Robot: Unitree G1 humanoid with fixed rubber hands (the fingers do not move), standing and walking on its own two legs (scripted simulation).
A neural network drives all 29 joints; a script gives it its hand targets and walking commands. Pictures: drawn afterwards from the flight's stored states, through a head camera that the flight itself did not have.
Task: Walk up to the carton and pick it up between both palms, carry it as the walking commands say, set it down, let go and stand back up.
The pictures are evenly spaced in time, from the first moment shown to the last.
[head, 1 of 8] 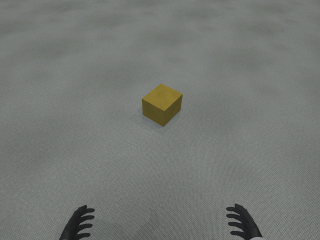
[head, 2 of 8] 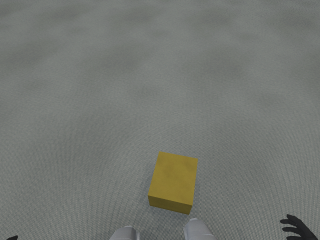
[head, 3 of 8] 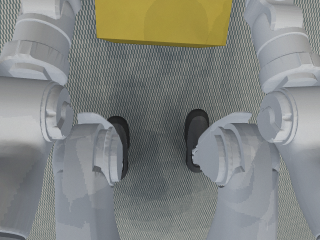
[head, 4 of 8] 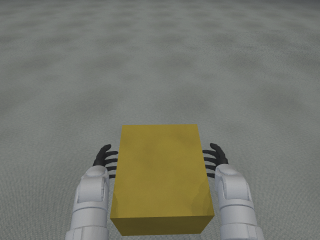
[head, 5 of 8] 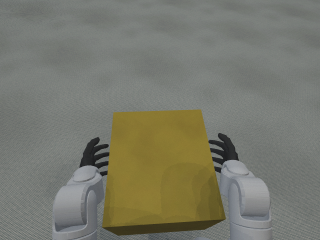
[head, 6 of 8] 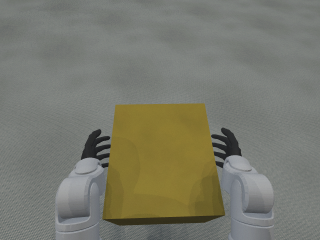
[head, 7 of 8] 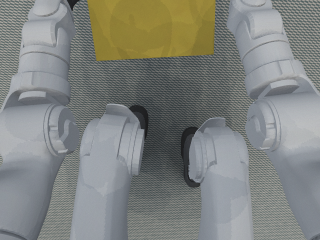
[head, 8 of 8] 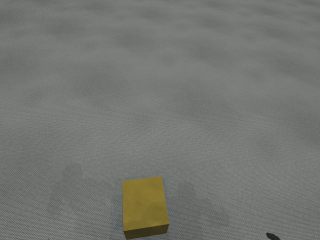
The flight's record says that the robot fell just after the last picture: no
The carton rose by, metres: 0.71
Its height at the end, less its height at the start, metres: +0.00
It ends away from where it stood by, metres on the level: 3.44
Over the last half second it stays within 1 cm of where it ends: yes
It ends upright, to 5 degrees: yes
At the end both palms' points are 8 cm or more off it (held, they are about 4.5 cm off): yes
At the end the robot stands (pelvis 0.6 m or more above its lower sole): yes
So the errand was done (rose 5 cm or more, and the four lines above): yes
